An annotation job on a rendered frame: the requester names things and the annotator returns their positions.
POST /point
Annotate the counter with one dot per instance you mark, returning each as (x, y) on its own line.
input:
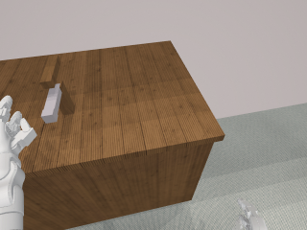
(133, 133)

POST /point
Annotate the robot left hand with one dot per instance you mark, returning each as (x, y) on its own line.
(12, 138)

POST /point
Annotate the robot left forearm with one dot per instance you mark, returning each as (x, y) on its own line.
(11, 193)

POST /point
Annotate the tap lever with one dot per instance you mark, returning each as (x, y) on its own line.
(51, 108)

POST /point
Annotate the robot right hand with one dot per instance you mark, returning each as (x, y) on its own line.
(253, 221)

